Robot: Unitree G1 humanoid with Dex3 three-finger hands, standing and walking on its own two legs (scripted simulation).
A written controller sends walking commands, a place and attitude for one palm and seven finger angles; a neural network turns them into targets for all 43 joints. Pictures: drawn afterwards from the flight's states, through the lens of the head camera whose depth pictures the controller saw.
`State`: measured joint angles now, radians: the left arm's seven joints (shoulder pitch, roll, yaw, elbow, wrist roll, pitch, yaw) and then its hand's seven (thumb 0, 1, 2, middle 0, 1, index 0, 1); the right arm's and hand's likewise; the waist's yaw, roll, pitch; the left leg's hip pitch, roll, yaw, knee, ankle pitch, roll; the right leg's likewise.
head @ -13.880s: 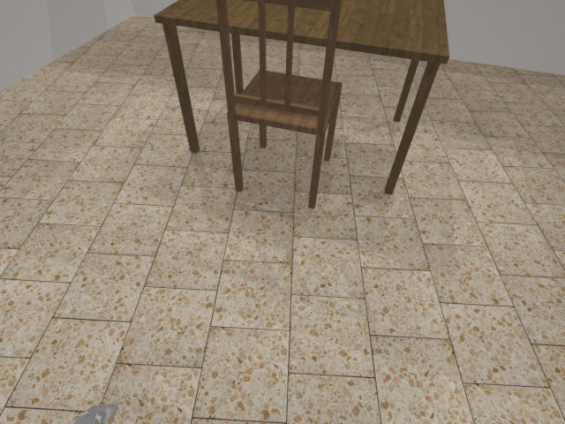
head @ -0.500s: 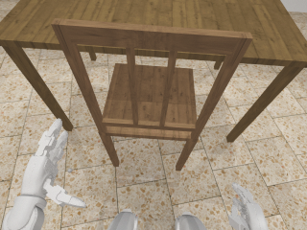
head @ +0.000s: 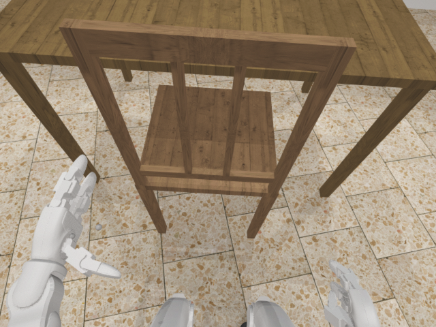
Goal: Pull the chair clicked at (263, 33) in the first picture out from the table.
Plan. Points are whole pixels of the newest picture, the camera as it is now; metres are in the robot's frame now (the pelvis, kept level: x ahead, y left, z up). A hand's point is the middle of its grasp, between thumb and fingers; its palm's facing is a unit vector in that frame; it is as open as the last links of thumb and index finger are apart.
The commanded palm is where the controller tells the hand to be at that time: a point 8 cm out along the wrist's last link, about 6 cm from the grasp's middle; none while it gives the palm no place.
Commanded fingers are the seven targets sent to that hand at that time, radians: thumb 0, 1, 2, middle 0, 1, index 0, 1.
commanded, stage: aim the fingers beside a spindle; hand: left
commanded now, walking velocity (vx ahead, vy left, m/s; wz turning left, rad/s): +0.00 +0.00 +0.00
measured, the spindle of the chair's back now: (184, 129) +0.49 +0.09 +0.03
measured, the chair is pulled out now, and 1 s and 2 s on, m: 0.00 0.00 0.00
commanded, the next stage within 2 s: none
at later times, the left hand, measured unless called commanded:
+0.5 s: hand (106, 217) +0.30 +0.21 +0.01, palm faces -0.01 -1.00 -0.05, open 16.9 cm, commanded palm +0.28 +0.27 +0.01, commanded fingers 0.00 -0.50 0.30 -0.06 -0.08 -0.06 -0.08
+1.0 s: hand (111, 201) +0.33 +0.21 +0.00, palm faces -0.02 -1.00 -0.06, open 16.9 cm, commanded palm +0.31 +0.27 -0.01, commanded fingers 0.00 -0.50 0.30 -0.06 -0.08 -0.06 -0.08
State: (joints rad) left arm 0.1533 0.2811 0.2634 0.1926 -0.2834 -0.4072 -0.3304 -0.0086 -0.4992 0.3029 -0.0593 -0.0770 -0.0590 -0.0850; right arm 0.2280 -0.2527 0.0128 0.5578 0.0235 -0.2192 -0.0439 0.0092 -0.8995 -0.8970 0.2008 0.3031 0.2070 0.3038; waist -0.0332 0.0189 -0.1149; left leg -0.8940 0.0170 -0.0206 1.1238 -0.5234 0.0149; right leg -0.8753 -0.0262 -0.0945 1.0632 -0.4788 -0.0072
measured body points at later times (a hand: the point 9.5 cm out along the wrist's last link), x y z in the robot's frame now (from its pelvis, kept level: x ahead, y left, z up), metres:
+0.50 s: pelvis -0.01 +0.00 -0.01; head +0.10 +0.01 +0.42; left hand +0.29 +0.27 +0.01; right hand +0.15 -0.25 -0.10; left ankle +0.01 +0.11 -0.66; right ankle +0.02 -0.12 -0.66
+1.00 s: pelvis -0.01 +0.00 -0.02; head +0.10 +0.01 +0.41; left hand +0.33 +0.27 +0.01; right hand +0.13 -0.26 -0.12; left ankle +0.01 +0.11 -0.66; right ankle +0.02 -0.12 -0.66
